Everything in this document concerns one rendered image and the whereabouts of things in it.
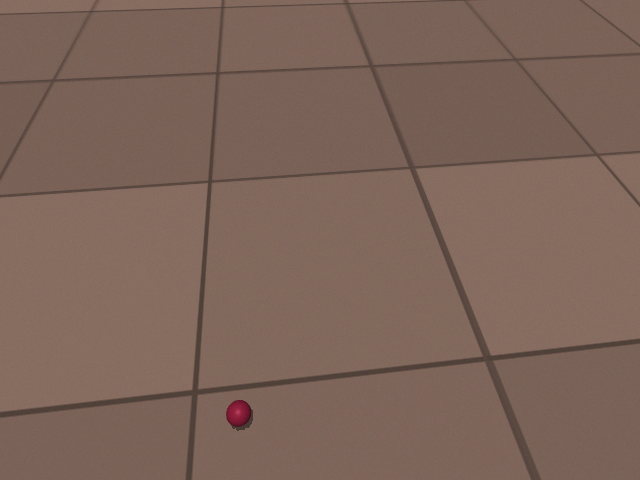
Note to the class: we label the ball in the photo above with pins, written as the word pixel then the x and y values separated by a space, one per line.
pixel 238 413

